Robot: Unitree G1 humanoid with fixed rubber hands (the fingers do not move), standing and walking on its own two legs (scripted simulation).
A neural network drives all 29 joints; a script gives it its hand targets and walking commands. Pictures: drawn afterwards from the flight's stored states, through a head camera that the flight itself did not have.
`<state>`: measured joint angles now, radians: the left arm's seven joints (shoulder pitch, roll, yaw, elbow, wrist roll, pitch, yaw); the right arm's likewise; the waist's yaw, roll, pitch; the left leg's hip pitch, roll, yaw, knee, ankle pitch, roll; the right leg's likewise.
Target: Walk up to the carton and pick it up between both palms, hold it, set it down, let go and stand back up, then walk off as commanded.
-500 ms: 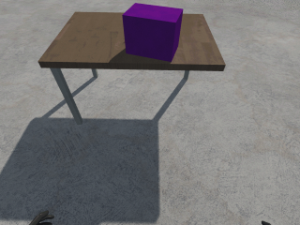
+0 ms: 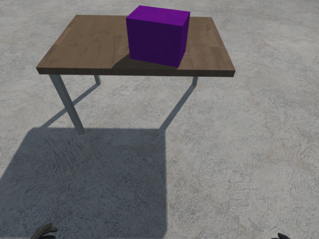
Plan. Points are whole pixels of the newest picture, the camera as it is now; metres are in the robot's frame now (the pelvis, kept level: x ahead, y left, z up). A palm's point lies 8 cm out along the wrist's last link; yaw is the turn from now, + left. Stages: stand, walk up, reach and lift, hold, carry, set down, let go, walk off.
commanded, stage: walk off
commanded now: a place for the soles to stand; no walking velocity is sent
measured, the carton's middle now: (158, 36) +1.10 +0.00 -0.01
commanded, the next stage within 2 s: stand in 0.06 s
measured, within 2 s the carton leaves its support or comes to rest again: neither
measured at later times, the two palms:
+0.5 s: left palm out of the picture +0.11 +0.31 -0.06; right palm out of the picture +0.09 -0.32 -0.08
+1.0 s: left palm out of the picture +0.12 +0.31 -0.06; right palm out of the picture +0.09 -0.32 -0.08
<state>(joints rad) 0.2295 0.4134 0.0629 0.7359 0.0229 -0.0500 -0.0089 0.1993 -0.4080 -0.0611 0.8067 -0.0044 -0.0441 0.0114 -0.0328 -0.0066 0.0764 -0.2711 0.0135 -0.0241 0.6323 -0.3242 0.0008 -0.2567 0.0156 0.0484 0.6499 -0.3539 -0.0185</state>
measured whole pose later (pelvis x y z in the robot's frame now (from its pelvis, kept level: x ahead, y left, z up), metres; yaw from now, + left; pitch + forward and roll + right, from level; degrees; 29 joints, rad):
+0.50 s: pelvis -0.02 +0.00 +0.00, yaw +0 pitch -4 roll +1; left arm 0.20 0.41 0.06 0.74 0.01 -0.04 -0.01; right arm 0.15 -0.41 -0.06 0.83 0.00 -0.03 0.01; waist -0.03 -0.01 0.07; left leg -0.24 0.00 -0.02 0.56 -0.26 -0.02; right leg -0.24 0.00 0.06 0.63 -0.31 0.00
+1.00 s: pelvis -0.02 +0.00 +0.01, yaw +0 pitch -3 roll +1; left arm 0.19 0.41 0.06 0.74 0.01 -0.04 -0.01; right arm 0.14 -0.41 -0.06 0.86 0.00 -0.03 0.02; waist -0.03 -0.01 0.07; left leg -0.23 0.00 -0.01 0.52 -0.24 -0.02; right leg -0.23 0.00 0.06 0.57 -0.29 0.01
